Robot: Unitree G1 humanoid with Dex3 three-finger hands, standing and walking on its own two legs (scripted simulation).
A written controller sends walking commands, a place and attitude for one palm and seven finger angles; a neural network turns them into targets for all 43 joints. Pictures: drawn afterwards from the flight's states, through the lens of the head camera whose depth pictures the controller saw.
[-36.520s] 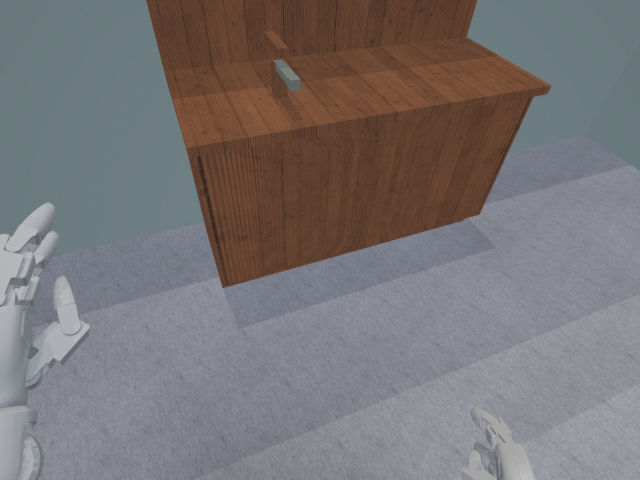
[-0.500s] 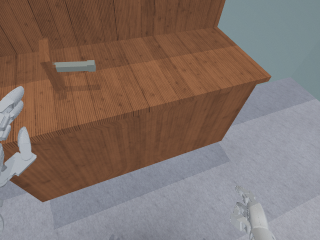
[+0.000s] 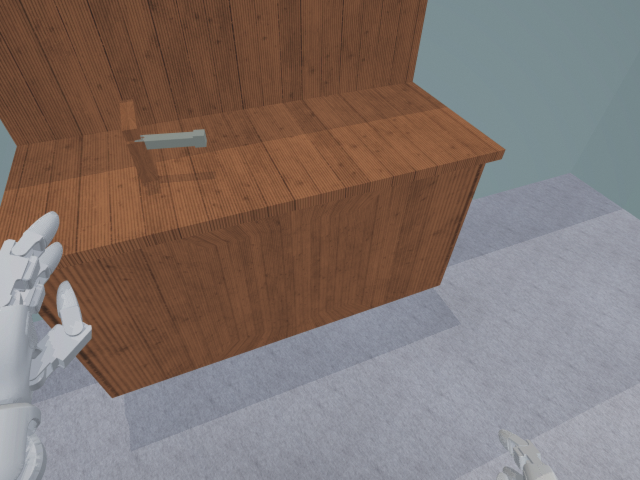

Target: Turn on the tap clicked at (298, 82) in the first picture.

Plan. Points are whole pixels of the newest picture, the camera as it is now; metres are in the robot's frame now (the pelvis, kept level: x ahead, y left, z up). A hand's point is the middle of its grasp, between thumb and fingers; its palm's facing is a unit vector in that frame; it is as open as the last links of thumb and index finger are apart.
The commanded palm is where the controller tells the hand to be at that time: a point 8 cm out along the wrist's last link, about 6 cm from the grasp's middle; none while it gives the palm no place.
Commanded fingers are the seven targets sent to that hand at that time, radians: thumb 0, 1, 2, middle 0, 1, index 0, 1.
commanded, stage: stop stepping back and stand still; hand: left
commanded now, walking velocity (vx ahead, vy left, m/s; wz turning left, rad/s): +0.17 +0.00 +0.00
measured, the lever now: (199, 138) +0.79 +0.30 +0.03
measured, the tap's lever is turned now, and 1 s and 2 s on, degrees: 77 77 77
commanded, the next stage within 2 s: stand and check the lever's angle in 1.30 s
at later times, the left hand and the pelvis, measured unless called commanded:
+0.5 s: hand (43, 391) +0.16 +0.23 +0.17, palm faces +0.44 -0.83 -0.34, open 7.4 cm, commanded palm +0.10 +0.28 +0.18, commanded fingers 0.00 0.90 0.90 -0.20 -0.30 -0.20 -0.30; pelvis -0.05 +0.00 -0.01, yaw +2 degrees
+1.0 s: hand (34, 359) +0.19 +0.26 +0.16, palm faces +0.42 -0.82 -0.38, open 7.4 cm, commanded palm +0.13 +0.30 +0.18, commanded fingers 0.00 0.90 0.90 -0.20 -0.30 -0.20 -0.30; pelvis -0.02 +0.02 +0.00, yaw +2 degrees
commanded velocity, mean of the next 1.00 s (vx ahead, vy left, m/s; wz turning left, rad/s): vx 0.06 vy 0.00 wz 0.00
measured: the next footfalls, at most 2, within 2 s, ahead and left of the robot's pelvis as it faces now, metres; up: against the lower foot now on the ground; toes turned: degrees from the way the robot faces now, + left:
none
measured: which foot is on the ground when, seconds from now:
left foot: down 0.00-1.00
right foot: down 0.00-1.00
